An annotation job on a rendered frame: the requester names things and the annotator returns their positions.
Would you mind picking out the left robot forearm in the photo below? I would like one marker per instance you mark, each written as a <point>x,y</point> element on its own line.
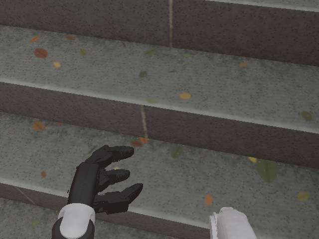
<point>75,221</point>

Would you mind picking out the right robot thigh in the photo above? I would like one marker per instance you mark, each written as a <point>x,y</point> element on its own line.
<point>230,224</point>

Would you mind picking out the robot left hand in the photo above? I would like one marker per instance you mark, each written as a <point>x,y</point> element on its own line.
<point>91,178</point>

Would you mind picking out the right robot shin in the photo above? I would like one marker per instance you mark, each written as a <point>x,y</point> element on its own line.
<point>229,208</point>

